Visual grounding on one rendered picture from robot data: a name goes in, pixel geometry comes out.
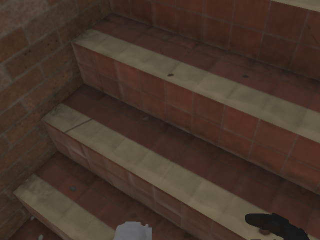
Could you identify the robot right hand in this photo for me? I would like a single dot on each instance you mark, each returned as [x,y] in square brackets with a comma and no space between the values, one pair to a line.
[277,225]

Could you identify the robot left thigh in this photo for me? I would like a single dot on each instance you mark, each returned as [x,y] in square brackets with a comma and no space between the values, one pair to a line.
[132,230]

